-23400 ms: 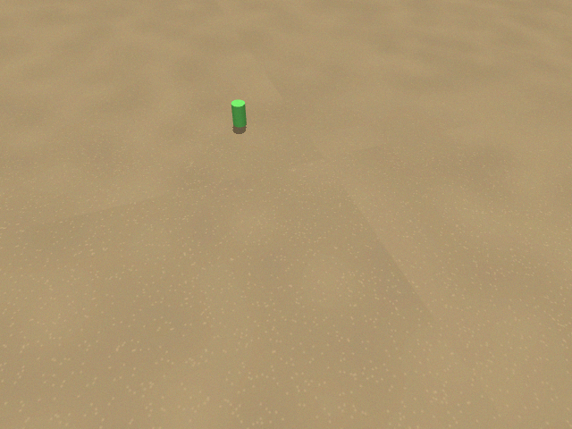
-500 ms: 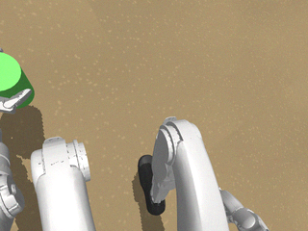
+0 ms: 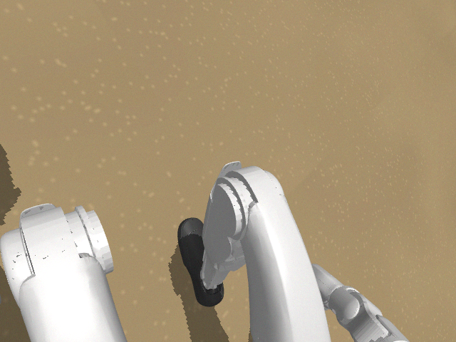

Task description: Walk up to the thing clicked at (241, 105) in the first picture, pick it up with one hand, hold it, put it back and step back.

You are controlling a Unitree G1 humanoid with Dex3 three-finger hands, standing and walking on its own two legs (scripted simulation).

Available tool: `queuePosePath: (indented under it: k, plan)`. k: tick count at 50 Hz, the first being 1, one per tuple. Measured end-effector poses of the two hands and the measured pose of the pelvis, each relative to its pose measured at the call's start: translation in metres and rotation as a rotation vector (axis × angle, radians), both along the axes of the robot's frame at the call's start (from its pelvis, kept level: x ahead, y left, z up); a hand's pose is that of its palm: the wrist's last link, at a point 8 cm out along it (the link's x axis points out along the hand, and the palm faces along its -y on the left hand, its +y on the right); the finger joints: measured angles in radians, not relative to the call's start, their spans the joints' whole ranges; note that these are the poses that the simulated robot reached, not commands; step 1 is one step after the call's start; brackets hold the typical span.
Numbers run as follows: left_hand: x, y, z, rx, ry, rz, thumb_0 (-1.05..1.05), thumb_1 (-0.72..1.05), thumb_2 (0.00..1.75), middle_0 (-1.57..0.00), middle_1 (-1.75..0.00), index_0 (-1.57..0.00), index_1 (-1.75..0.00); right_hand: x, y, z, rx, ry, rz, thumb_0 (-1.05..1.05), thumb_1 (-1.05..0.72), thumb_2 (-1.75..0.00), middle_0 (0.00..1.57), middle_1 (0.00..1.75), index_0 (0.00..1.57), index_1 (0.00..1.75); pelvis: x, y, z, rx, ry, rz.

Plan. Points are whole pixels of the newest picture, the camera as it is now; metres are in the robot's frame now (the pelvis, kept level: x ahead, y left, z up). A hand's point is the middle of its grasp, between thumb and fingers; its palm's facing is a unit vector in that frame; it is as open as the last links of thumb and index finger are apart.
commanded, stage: lower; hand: left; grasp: from the side
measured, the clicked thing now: out of the picture +0.46 +0.27 -0.18
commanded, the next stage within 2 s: loosen in 0.68 s
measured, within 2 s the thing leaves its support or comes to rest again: rests again in 0.76 s
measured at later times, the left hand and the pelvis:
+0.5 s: hand out of the picture +0.46 +0.27 -0.18, palm faces +0.35 -0.94 -0.01, open 11.0 cm; pelvis +0.00 +0.01 +0.00, yaw -2 degrees
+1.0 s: hand out of the picture +0.46 +0.27 -0.19, palm faces +0.37 -0.93 +0.01, open 10.9 cm; pelvis -0.01 +0.01 +0.00, yaw -3 degrees
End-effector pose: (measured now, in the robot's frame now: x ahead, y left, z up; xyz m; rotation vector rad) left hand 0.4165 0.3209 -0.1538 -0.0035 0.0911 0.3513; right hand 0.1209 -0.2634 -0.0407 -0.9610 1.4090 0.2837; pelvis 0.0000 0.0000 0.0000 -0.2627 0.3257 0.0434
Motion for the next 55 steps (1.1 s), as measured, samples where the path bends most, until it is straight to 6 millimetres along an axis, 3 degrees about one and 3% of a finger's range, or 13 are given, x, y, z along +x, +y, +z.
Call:
queuePosePath:
  k: [19,43,48,55]
  plan:
    - [0.002,-0.004,-0.021,-0.008,-0.001,0.007,-0.03,-0.49,1.07,-0.62,-0.96,-0.68,-0.97,0.005,0.010,0.009,-0.041,0.009,0.084,0.00,-0.92,-0.90,0.21,0.30,0.21,0.30,-0.004,0.005,-0.003,-0.036,-0.045,-0.019]
    - [0.001,-0.009,-0.034,-0.006,0.004,0.005,-0.03,-0.49,1.06,-0.63,-0.95,-0.68,-0.96,0.009,0.017,0.016,-0.066,0.014,0.147,0.00,-0.91,-0.90,0.21,0.30,0.21,0.30,-0.007,0.007,-0.003,-0.059,-0.073,-0.035]
    - [0.001,-0.007,-0.035,-0.018,-0.017,0.029,-0.03,-0.42,0.95,-0.65,-0.87,-0.71,-0.88,0.007,0.018,0.018,-0.071,0.025,0.151,0.00,-0.92,-0.90,0.21,0.30,0.21,0.30,-0.007,0.008,-0.003,-0.064,-0.075,-0.037]
    - [0.004,-0.008,-0.030,-0.019,-0.044,0.015,-0.02,-0.39,0.61,-0.63,-0.67,-0.67,-0.67,0.007,0.018,0.020,-0.080,0.023,0.151,0.00,-0.93,-0.90,0.21,0.30,0.21,0.30,-0.007,0.009,-0.002,-0.068,-0.077,-0.036]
